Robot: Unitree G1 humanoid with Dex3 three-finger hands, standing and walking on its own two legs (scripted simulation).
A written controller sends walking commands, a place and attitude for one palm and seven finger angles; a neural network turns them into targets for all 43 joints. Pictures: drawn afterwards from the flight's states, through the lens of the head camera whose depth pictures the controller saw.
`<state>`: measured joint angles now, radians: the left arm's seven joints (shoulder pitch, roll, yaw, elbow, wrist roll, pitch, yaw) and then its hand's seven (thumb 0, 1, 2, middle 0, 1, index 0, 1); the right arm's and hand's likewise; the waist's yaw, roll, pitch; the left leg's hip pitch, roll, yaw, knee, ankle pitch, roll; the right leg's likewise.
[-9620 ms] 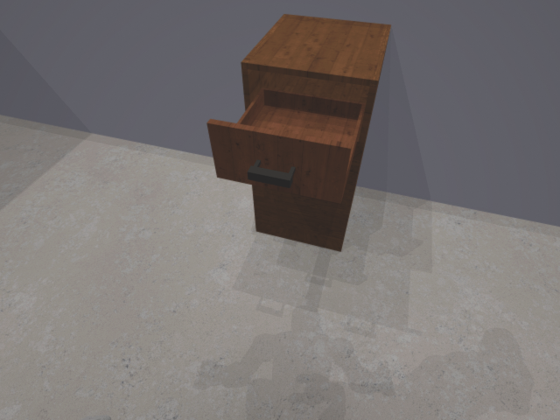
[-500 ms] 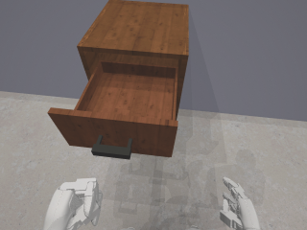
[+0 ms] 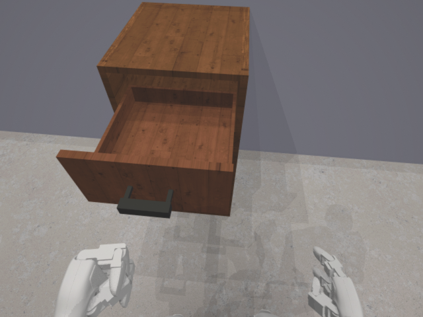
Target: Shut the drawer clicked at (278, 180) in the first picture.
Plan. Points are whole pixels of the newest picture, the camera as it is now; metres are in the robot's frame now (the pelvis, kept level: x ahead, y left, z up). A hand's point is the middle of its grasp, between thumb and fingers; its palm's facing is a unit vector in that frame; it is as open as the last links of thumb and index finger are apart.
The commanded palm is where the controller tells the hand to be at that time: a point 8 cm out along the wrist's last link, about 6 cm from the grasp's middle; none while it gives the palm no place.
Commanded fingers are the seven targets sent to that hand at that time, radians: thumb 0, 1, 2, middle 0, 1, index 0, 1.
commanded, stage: bring the fist close to the handle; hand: left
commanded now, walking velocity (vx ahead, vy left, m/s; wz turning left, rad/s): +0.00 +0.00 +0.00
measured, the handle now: (147, 199) +0.36 +0.17 -0.02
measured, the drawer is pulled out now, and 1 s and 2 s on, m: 0.30 0.30 0.28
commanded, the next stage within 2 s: push the drawer shut in 1.32 s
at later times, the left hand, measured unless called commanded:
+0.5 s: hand (145, 267) +0.21 +0.13 +0.02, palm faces -0.05 -1.00 -0.04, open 3.3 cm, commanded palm +0.19 +0.18 +0.02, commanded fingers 0.00 0.90 0.90 -1.40 -1.60 -1.40 -1.60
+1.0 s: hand (154, 250) +0.25 +0.13 -0.03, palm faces -0.08 -1.00 -0.03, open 3.3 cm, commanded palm +0.23 +0.18 -0.02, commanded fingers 0.00 0.90 0.90 -1.40 -1.60 -1.40 -1.60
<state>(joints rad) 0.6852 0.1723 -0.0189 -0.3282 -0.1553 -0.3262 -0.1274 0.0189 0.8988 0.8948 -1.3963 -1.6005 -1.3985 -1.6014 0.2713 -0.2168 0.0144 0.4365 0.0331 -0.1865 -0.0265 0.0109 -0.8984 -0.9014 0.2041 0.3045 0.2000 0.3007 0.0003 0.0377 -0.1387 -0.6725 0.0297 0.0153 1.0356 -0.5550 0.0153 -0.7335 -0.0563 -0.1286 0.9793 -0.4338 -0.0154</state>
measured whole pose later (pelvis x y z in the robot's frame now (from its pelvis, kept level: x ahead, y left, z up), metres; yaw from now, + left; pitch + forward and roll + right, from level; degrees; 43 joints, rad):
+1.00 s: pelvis -0.02 +0.00 -0.05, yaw +0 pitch +21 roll -1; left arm 0.20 0.17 0.02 0.10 -0.14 -0.43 -0.13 0.02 0.90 0.89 -1.40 -1.60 -1.40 -1.60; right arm 0.21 -0.24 0.01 0.50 0.00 -0.14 0.00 0.01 -0.90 -0.90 0.20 0.30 0.20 0.30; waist -0.03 0.02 -0.18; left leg -1.04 0.03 0.01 1.29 -0.62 0.02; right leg -1.10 -0.08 -0.12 1.23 -0.49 -0.03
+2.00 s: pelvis -0.02 +0.00 -0.05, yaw +0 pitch +21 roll -2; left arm -0.03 0.18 0.00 0.27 -0.12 -0.42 -0.08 0.00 0.85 0.92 -1.40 -1.60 -1.40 -1.60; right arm 0.21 -0.25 0.02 0.54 0.00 -0.08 0.00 0.01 -0.90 -0.90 0.20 0.30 0.20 0.30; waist -0.03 0.02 -0.16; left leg -1.05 0.02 0.01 1.28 -0.60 0.02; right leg -1.10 -0.08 -0.12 1.21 -0.48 -0.02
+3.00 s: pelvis -0.03 +0.00 -0.05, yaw -1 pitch +25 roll -1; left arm -0.64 0.25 0.21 0.91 -0.08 -0.51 -0.09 0.02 0.85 0.91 -1.40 -1.60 -1.40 -1.60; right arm 0.28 -0.26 0.01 0.62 -0.02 -0.02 0.02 0.00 -0.90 -0.90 0.20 0.30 0.20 0.30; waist -0.12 0.02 -0.14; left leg -1.10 0.03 0.04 1.25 -0.58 0.02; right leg -1.18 -0.07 -0.09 1.19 -0.44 -0.02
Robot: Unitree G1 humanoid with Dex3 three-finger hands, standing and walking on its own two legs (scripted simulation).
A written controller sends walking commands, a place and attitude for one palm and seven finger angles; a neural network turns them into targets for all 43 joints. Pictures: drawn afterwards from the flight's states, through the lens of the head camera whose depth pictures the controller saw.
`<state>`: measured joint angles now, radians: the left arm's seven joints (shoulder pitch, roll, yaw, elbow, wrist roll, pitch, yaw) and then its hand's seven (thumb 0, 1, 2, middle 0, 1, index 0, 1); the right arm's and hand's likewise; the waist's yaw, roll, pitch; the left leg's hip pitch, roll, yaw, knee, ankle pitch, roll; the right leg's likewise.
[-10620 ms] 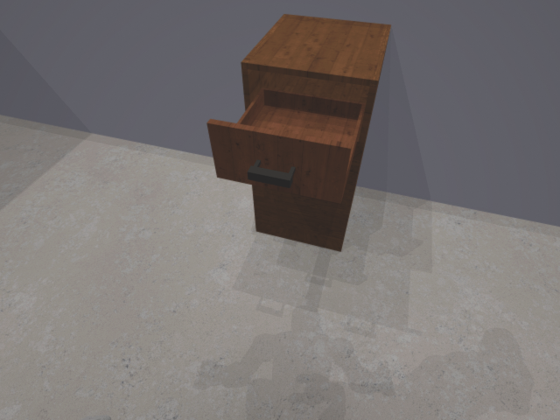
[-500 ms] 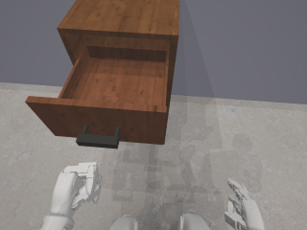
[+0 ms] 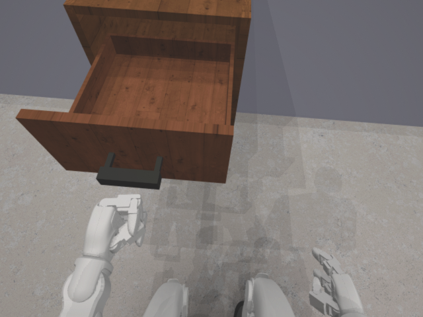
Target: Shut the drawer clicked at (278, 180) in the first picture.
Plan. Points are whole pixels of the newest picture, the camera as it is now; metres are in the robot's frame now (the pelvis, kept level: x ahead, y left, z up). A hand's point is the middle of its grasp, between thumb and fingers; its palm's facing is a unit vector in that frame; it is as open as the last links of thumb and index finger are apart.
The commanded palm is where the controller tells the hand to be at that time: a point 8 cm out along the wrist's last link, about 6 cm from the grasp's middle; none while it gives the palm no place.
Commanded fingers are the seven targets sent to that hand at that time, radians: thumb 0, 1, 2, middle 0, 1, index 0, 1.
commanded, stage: bring the fist close to the handle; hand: left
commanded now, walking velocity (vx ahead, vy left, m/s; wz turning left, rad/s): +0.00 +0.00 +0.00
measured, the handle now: (132, 168) +0.37 +0.17 +0.03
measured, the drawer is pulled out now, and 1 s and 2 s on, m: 0.30 0.28 0.14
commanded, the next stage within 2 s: push the drawer shut in 0.32 s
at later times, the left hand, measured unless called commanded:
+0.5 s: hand (144, 226) +0.27 +0.13 +0.03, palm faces -0.08 -1.00 -0.03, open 3.3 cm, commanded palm +0.26 +0.18 +0.04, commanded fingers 0.00 0.90 0.90 -1.40 -1.60 -1.40 -1.60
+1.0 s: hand (150, 202) +0.31 +0.13 +0.03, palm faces -0.09 -0.99 -0.05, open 3.1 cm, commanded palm +0.31 +0.18 +0.04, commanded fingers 0.00 0.90 0.90 -1.40 -1.60 -1.40 -1.60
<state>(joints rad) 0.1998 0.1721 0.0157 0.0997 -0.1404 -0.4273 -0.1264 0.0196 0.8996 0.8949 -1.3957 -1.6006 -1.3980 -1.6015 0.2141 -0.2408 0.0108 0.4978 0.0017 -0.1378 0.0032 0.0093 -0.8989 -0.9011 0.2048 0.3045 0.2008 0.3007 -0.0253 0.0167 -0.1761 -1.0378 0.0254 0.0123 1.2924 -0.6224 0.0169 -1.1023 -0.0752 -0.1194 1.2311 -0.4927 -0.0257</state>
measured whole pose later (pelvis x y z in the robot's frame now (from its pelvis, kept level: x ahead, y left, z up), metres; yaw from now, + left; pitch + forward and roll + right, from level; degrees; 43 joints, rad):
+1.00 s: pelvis +0.00 +0.00 +0.00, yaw +0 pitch +21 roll -2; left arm -0.03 0.18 0.00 0.27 -0.12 -0.42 -0.08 0.00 0.85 0.92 -1.40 -1.60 -1.40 -1.60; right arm 0.21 -0.25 0.02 0.54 0.00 -0.08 0.00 0.01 -0.90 -0.90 0.20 0.30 0.20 0.30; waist -0.03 0.02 -0.16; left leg -1.05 0.02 0.01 1.28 -0.60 0.02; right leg -1.10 -0.08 -0.12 1.21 -0.48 -0.02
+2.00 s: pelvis -0.01 +0.00 +0.00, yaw -1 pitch +25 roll -1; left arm -0.64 0.25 0.21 0.91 -0.08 -0.51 -0.09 0.02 0.85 0.91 -1.40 -1.60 -1.40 -1.60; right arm 0.28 -0.26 0.01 0.62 -0.02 -0.02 0.02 0.00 -0.90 -0.90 0.20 0.30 0.20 0.30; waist -0.12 0.02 -0.14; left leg -1.10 0.03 0.04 1.25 -0.58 0.02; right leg -1.18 -0.07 -0.09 1.19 -0.44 -0.02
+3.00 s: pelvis -0.01 +0.01 -0.02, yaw -3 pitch +32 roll -4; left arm -1.15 0.53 0.38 1.27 0.03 -0.43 -0.10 0.02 0.83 0.90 -1.40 -1.60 -1.40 -1.60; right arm 0.36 -0.26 0.06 0.61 -0.07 0.07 0.05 0.00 -0.90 -0.90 0.20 0.30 0.20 0.30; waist -0.27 0.05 -0.11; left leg -1.31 0.06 0.01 1.34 -0.60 0.03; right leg -1.36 -0.04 -0.12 1.22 -0.42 -0.02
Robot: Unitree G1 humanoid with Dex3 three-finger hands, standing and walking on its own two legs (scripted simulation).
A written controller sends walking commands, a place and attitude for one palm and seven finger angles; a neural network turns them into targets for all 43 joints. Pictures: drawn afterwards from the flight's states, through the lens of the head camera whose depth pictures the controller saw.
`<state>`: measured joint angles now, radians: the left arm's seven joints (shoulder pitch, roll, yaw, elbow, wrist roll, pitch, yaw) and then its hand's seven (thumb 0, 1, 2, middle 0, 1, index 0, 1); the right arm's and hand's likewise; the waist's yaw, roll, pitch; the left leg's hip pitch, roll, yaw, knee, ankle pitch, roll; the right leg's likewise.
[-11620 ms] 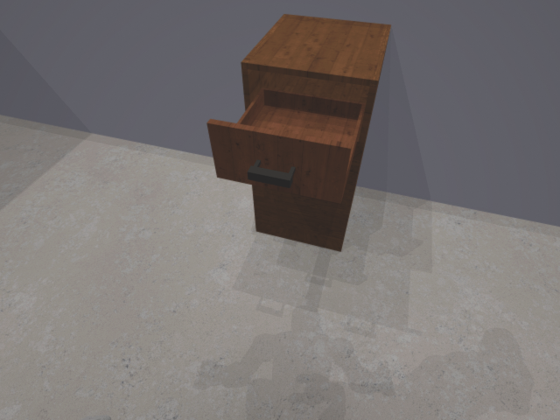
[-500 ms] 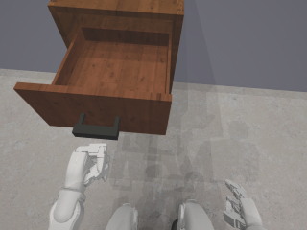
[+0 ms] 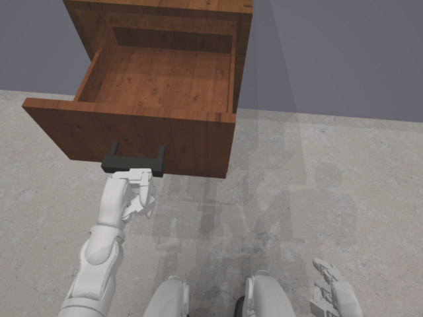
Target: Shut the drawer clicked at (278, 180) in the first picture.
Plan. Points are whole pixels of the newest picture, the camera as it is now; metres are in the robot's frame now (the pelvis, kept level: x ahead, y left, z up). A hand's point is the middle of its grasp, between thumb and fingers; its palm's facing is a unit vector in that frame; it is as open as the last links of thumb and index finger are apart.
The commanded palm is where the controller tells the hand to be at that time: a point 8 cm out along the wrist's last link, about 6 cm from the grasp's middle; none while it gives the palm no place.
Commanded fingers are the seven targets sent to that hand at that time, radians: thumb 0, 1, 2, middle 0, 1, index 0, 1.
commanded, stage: push the drawer shut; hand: left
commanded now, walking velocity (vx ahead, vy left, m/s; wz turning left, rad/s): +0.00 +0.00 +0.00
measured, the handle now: (136, 156) +0.40 +0.16 +0.03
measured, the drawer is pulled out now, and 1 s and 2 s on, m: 0.28 0.14 0.01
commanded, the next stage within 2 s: none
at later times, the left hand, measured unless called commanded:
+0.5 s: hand (161, 160) +0.40 +0.11 +0.02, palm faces -0.08 -0.99 -0.06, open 3.2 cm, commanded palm +0.38 +0.17 +0.03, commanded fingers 0.00 0.90 0.90 -1.40 -1.60 -1.40 -1.60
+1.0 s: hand (165, 136) +0.45 +0.11 +0.03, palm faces -0.07 -1.00 -0.06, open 3.2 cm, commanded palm +0.44 +0.17 +0.03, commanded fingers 0.00 0.90 0.90 -1.40 -1.60 -1.40 -1.60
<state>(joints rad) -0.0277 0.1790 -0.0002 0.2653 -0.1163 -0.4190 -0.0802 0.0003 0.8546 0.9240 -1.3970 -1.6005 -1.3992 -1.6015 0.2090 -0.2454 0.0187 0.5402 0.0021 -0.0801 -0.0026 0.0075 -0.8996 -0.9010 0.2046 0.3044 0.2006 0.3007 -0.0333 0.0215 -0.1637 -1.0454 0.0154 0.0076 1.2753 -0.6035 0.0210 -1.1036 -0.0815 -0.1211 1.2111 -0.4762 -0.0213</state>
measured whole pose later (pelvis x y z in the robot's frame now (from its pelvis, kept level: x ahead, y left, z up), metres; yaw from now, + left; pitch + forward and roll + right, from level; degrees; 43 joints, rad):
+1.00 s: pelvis +0.00 +0.00 +0.00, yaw -1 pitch +25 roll -1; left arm -0.64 0.25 0.21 0.91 -0.08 -0.51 -0.09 0.02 0.85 0.91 -1.40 -1.60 -1.40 -1.60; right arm 0.28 -0.26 0.01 0.62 -0.02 -0.02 0.02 0.00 -0.90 -0.90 0.20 0.30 0.20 0.30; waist -0.12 0.02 -0.14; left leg -1.10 0.03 0.04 1.25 -0.58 0.02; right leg -1.18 -0.07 -0.09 1.19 -0.44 -0.02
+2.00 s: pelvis -0.01 +0.01 -0.02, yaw -4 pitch +32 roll -4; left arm -1.15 0.53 0.38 1.27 0.03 -0.43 -0.10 0.02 0.83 0.90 -1.40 -1.60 -1.40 -1.60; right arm 0.36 -0.26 0.06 0.61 -0.07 0.07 0.05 0.00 -0.90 -0.90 0.20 0.30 0.20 0.30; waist -0.27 0.05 -0.11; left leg -1.31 0.06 0.01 1.34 -0.60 0.03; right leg -1.36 -0.04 -0.12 1.22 -0.42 -0.02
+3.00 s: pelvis -0.03 +0.01 -0.04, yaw -5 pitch +34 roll -6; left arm -1.30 0.63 0.37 1.28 0.08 -0.31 -0.08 0.05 0.80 0.92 -1.40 -1.60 -1.40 -1.60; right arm 0.42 -0.25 0.10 0.62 -0.08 0.03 0.07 0.00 -0.90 -0.90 0.20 0.30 0.20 0.30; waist -0.33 0.06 -0.10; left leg -1.43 0.06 -0.01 1.40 -0.57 0.04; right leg -1.46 -0.03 -0.13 1.23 -0.37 -0.02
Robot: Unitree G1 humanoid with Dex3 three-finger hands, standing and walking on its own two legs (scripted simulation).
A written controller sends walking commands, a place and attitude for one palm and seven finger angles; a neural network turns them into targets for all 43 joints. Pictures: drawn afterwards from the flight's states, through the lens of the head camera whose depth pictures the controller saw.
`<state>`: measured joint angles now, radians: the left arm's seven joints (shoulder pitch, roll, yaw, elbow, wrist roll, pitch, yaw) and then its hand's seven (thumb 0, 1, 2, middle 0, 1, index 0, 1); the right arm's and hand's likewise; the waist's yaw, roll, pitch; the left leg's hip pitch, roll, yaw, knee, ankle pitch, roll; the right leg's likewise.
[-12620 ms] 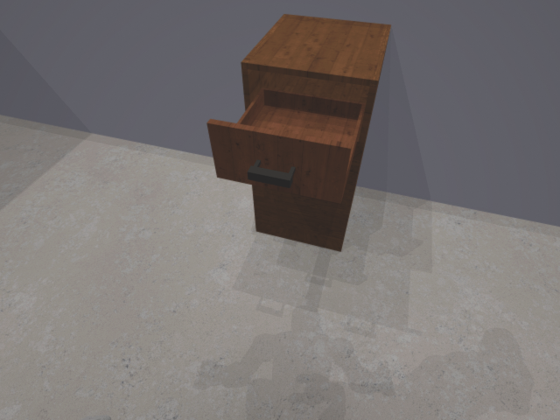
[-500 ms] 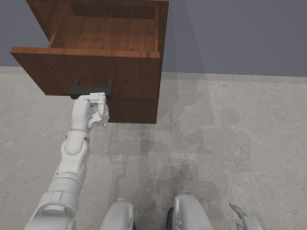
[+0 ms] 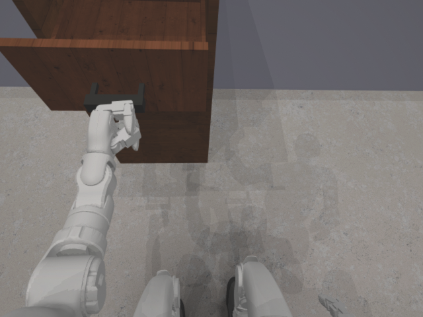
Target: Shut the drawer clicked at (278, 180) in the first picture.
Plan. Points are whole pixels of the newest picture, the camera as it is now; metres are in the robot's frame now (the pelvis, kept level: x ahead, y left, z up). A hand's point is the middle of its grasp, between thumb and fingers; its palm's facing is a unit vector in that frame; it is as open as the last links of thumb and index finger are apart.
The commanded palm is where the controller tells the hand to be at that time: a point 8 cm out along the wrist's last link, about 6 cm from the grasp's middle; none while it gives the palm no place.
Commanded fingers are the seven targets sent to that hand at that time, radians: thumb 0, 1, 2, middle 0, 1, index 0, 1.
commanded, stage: push the drawer shut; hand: left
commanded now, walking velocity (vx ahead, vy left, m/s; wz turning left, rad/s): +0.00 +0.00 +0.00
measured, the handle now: (117, 95) +0.53 +0.17 +0.03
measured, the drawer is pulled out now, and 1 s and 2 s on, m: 0.14 0.01 0.00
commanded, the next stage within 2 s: pull the fist back off the drawer in 1.44 s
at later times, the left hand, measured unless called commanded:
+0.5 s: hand (139, 103) +0.52 +0.12 +0.03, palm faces -0.04 -1.00 -0.04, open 3.3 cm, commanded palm +0.51 +0.16 +0.03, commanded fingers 0.00 0.90 0.90 -1.40 -1.60 -1.40 -1.60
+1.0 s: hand (142, 78) +0.58 +0.12 +0.03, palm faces -0.04 -1.00 -0.04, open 3.2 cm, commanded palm +0.58 +0.15 +0.03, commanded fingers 0.00 0.90 0.90 -1.40 -1.60 -1.40 -1.60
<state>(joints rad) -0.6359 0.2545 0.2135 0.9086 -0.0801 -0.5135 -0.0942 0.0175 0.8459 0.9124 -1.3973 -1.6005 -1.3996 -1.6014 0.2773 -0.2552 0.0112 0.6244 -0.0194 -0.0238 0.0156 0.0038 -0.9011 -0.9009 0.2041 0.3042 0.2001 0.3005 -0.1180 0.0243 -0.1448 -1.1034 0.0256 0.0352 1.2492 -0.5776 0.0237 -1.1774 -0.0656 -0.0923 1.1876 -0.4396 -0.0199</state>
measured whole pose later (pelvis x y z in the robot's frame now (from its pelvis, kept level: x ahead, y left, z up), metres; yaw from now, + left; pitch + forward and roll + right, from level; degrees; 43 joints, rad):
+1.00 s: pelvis +0.00 +0.01 -0.02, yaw -2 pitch +32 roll -4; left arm -1.15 0.53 0.38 1.27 0.03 -0.43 -0.10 0.02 0.83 0.90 -1.40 -1.60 -1.40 -1.60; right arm 0.36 -0.26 0.06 0.61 -0.07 0.07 0.05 0.00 -0.90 -0.90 0.20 0.30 0.20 0.30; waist -0.27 0.05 -0.11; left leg -1.31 0.06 0.01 1.34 -0.60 0.03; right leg -1.36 -0.04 -0.12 1.22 -0.42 -0.02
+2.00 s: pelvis -0.03 +0.01 -0.04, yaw -3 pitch +34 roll -6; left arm -1.30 0.63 0.37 1.28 0.08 -0.31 -0.08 0.05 0.80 0.92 -1.40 -1.60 -1.40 -1.60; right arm 0.42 -0.25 0.10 0.62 -0.08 0.03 0.07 0.00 -0.90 -0.90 0.20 0.30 0.20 0.30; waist -0.33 0.06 -0.10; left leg -1.43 0.06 -0.01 1.40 -0.57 0.04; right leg -1.46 -0.03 -0.13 1.23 -0.37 -0.02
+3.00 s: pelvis +0.05 +0.01 +0.09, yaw -1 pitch +8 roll -1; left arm -0.06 0.28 0.09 0.23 -0.07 -0.13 0.01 0.02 0.90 0.89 -1.40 -1.60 -1.40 -1.60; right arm 0.22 -0.25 0.02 0.51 0.04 0.06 -0.05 0.01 -0.90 -0.90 0.20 0.30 0.20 0.30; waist -0.02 0.04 -0.08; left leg -0.40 0.01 0.04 0.70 -0.44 0.02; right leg -0.49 -0.03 -0.08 0.68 -0.32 0.00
